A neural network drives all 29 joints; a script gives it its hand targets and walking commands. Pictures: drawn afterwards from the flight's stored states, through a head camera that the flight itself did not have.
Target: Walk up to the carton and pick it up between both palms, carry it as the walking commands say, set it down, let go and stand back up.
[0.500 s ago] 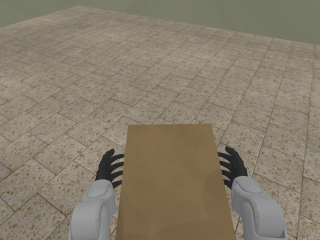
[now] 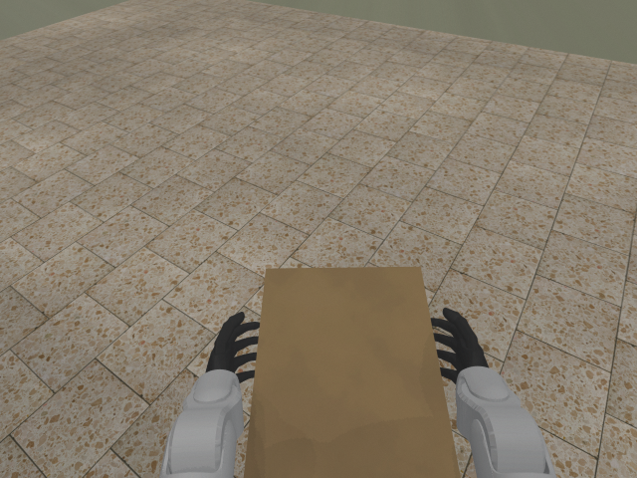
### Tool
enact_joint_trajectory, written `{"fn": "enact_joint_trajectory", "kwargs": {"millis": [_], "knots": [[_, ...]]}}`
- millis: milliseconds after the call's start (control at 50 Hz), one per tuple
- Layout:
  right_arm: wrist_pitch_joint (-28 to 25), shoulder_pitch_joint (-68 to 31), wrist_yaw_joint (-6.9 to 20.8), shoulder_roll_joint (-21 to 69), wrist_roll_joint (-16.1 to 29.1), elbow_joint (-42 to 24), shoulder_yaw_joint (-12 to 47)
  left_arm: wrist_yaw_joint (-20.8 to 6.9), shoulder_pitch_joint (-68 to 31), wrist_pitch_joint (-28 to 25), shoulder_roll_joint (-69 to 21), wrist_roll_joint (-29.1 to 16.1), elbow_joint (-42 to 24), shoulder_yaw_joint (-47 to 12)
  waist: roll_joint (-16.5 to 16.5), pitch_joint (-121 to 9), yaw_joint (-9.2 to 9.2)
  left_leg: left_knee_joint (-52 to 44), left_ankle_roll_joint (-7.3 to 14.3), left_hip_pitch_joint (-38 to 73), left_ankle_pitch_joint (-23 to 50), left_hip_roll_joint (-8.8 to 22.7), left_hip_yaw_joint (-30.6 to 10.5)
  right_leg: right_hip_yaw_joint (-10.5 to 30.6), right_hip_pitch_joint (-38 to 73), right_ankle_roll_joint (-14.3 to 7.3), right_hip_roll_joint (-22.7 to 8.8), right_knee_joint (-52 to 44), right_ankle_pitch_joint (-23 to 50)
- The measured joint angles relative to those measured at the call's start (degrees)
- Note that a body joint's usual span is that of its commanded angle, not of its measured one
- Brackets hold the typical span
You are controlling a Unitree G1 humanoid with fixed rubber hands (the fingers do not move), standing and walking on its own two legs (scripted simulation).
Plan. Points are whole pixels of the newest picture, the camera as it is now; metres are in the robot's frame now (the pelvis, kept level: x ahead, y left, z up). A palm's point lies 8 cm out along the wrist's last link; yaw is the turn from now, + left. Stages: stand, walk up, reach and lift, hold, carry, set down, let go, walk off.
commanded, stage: set down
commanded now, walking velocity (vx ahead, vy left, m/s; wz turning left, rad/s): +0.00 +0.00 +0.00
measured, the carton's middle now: (344, 391) +0.26 -0.01 -0.06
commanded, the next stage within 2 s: none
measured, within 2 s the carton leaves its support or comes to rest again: neither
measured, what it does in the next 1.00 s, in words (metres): lowers itself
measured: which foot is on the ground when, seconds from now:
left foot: down 0.00-1.00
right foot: down 0.00-1.00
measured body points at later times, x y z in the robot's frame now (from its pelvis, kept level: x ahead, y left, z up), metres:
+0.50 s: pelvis -0.03 -0.01 -0.02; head +0.01 -0.02 +0.43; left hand +0.31 +0.14 -0.03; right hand +0.31 -0.15 -0.03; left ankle +0.00 +0.11 -0.74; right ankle +0.03 -0.12 -0.74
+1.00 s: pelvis -0.05 +0.00 -0.07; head +0.12 -0.01 +0.35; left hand +0.34 +0.14 -0.13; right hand +0.34 -0.15 -0.13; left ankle +0.00 +0.11 -0.74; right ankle +0.03 -0.12 -0.74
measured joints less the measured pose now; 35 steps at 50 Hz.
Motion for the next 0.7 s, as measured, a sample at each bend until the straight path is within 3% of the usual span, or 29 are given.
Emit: {"fn": "enact_joint_trajectory", "kwargs": {"millis": [140, 300, 460, 700], "knots": [[-2.99, -11.46, 1.68, 2.50, -4.58, 14.22, -6.04, -2.40, -9.75, -3.51, -0.93, 5.18, 12.86, 7.09, -0.43, 1.25, 1.30, 4.25, -0.19, -2.23, -1.27, 0.30, 0.81, 1.85, -2.92, -0.31, 0.90, 4.53, -0.81], [-8.11, -23.77, 4.34, 5.60, -11.85, 27.30, -17.17, -4.93, -20.53, -8.72, -3.47, 11.66, 24.43, 19.01, -0.07, -0.30, 0.33, 9.65, -0.45, -9.29, -2.26, -0.51, -1.61, 1.47, -9.08, -0.49, 1.20, 9.27, -2.09], [-13.39, -26.89, 4.85, 6.50, -14.70, 30.99, -21.22, -6.12, -24.77, -13.64, -3.95, 15.03, 28.77, 23.47, -0.01, -0.29, 0.57, 12.03, -0.59, -15.22, -2.44, -0.86, -2.46, 1.69, -14.88, -0.67, 1.52, 11.55, -2.30], [-21.59, -28.69, 4.29, 6.54, -13.75, 30.99, -22.10, -5.91, -27.62, -21.56, -2.80, 13.40, 30.09, 23.33, -0.24, -0.91, 1.01, 19.12, -0.85, -31.74, -3.50, -1.51, -2.81, 2.45, -31.28, -0.49, 1.91, 18.19, -3.04]]}}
